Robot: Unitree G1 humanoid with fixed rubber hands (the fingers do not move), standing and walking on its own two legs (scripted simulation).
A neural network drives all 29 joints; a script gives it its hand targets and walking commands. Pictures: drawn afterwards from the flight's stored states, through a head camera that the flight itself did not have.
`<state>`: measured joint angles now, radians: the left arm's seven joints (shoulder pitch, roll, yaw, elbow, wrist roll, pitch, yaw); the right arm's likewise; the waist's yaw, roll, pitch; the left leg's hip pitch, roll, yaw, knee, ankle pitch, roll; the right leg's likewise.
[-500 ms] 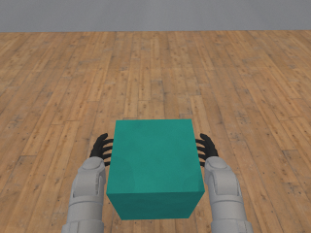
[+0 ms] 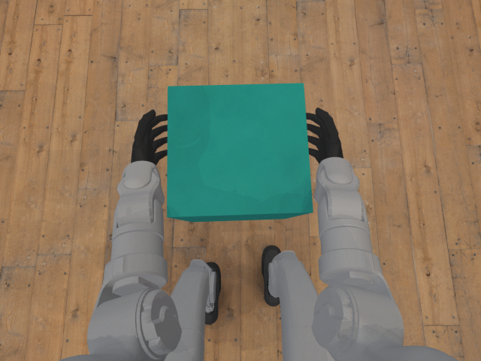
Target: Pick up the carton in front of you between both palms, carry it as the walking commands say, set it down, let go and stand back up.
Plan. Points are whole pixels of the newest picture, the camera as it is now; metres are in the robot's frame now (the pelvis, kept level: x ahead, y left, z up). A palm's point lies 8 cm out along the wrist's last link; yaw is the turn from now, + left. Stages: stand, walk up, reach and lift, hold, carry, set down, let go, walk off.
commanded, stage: set down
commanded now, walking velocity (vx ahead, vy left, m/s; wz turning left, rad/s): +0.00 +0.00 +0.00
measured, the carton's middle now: (237, 165) +0.41 +0.01 -0.15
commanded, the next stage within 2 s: none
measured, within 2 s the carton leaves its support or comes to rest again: rests again in 1.88 s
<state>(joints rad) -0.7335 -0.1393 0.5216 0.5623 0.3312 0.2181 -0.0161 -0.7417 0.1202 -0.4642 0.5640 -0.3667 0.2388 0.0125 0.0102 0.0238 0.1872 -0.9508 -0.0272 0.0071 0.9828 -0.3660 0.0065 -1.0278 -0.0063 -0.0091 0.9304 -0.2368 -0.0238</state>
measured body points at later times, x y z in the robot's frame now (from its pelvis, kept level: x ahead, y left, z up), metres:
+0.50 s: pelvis +0.00 +0.00 -0.13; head +0.26 -0.02 +0.23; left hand +0.47 +0.16 -0.22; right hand +0.47 -0.15 -0.23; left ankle +0.05 +0.12 -0.67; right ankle +0.11 -0.11 -0.67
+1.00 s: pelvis -0.03 +0.00 -0.26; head +0.30 -0.01 +0.05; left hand +0.49 +0.15 -0.39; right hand +0.50 -0.15 -0.39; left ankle +0.05 +0.12 -0.67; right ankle +0.11 -0.11 -0.67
